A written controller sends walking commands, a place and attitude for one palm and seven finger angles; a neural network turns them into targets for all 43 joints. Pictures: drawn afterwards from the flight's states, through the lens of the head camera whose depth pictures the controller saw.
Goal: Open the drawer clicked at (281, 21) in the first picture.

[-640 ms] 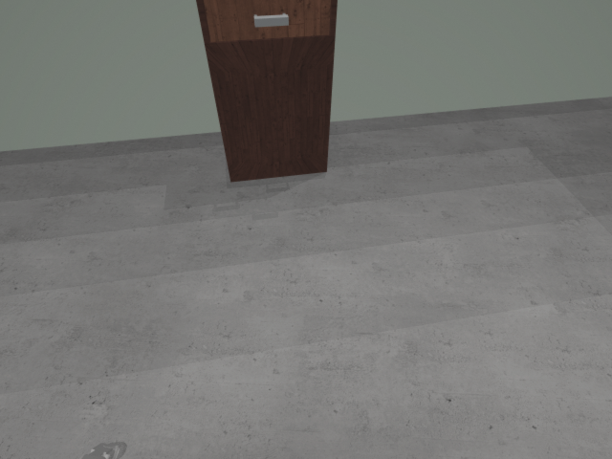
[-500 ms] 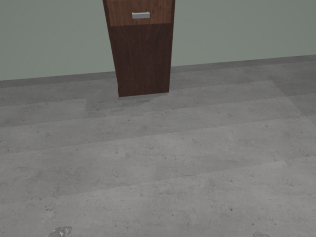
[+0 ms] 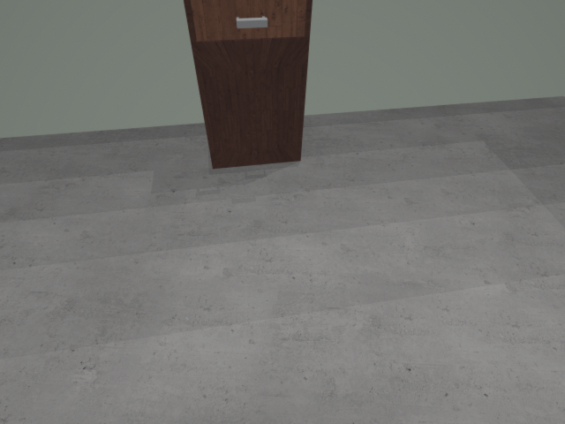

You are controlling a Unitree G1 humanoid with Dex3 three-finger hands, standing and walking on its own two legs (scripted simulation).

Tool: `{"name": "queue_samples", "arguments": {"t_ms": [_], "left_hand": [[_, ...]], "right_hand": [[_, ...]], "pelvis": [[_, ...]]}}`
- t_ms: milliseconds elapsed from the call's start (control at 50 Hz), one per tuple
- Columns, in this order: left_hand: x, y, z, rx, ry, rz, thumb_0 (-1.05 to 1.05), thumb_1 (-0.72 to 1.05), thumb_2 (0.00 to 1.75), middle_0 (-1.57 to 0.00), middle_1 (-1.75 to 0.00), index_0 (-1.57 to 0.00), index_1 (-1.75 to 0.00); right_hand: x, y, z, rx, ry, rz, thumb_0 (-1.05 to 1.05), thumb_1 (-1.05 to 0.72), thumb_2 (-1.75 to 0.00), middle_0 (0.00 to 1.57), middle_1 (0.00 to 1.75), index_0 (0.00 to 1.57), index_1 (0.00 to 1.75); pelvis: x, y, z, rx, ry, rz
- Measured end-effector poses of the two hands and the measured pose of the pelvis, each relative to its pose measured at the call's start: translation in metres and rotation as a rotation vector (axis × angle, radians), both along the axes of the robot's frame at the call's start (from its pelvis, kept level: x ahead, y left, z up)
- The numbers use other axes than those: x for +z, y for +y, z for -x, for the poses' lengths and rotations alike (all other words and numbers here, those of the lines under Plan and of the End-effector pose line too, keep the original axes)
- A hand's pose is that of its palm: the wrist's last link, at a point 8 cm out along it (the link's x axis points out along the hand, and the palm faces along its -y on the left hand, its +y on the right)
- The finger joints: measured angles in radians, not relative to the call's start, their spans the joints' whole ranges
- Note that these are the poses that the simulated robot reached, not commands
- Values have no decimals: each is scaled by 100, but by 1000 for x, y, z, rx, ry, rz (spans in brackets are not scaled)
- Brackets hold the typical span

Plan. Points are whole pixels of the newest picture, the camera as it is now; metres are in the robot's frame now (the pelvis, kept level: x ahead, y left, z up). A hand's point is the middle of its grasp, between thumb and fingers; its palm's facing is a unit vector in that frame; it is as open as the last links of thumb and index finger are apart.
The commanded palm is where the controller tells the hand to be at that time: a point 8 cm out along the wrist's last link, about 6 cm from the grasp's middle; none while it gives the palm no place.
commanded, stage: stand and wait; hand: left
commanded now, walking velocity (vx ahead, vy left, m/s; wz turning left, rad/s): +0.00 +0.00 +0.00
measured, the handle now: (251, 20) +1.51 +0.21 -0.01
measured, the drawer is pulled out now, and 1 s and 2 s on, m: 0.00 0.00 0.00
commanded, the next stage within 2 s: look at it before walking up in 0.18 s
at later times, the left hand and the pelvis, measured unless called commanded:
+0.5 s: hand out of the picture +0.06 +0.25 -0.16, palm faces -0.04 -0.94 -0.33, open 7.4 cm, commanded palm none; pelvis -0.01 +0.00 +0.00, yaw +0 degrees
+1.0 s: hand out of the picture +0.06 +0.24 -0.16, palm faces -0.04 -0.94 -0.33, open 7.4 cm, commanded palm none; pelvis +0.00 +0.00 +0.00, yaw -1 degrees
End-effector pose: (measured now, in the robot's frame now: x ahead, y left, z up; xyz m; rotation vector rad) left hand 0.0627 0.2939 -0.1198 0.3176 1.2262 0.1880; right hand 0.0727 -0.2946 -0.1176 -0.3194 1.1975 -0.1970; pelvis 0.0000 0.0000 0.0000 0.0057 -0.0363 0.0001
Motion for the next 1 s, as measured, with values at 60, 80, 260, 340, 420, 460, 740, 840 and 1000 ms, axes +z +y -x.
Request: {"name": "queue_samples", "arguments": {"t_ms": [60, 80, 260, 340, 420, 460, 740, 840, 1000], "left_hand": [[1, 0, 2, -2, 1, -1, 0, 91, 89, -21, -30, -21, -30], [1, 0, 2, -3, 0, -1, 0, 91, 89, -21, -30, -21, -30], [2, -2, 0, -14, -19, 4, 0, 91, 89, -21, -30, -21, -30], [2, -3, 0, -18, -25, 7, 0, 91, 89, -21, -30, -21, -30], [2, -3, 1, -21, -23, 10, 0, 91, 89, -21, -30, -21, -30], [2, -3, 2, -21, -19, 11, 0, 91, 89, -21, -30, -21, -30], [0, -1, 9, -14, 16, 7, 0, 91, 89, -21, -30, -21, -30], [1, -1, 6, -13, 11, 4, 0, 91, 89, -21, -30, -21, -30], [-1, -6, 4, -8, 9, 7, 0, 91, 89, -20, -30, -20, -30]], "right_hand": [[0, 0, 5, -4, 7, -2, 1, -90, -90, 21, 30, 21, 30], [-1, 0, 7, -6, 7, -3, 1, -90, -90, 21, 30, 21, 30], [-1, 3, 13, -10, 2, -12, 1, -90, -90, 21, 30, 21, 30], [-1, 4, 15, -11, -2, -15, 1, -90, -90, 21, 30, 21, 30], [0, 5, 17, -11, 0, -16, 1, -90, -90, 21, 30, 21, 30], [0, 5, 18, -11, 4, -16, 1, -90, -90, 21, 30, 21, 30], [-2, 4, 19, -15, 27, -13, 1, -90, -90, 21, 30, 21, 30], [-1, 4, 14, -13, 17, -14, 1, -90, -90, 21, 30, 21, 30], [-4, 9, 8, -12, 6, -25, 1, -90, -90, 21, 30, 21, 30]], "pelvis": [[0, 0, 2, -1, -1, 0], [1, 0, 3, -2, -2, 0], [1, 1, 8, -4, -5, 0], [2, 1, 10, -5, -5, 0], [2, 2, 12, -6, -3, 0], [2, 2, 12, -6, -2, 0], [2, 2, 9, -7, 4, 0], [2, 2, 7, -6, 2, 0], [1, 1, 2, -19, 5, -1]]}}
